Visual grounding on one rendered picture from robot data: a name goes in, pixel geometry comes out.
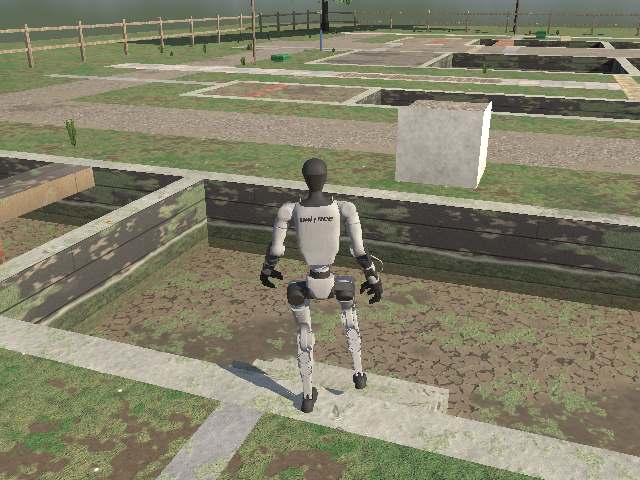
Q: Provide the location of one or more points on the right robot shin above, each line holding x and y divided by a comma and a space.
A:
354, 344

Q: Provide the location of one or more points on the robot left forearm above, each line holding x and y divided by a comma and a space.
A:
269, 262

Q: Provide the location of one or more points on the robot right hand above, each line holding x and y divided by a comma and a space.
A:
375, 288

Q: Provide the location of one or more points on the robot right forearm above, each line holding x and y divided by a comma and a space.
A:
367, 266

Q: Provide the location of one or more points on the humanoid robot head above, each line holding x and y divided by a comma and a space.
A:
315, 173

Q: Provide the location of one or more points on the robot left hand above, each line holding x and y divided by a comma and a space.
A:
266, 282

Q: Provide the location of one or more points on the robot left upper arm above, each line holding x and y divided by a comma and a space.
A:
285, 213

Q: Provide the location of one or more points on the robot right upper arm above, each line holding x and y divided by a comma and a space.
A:
349, 211

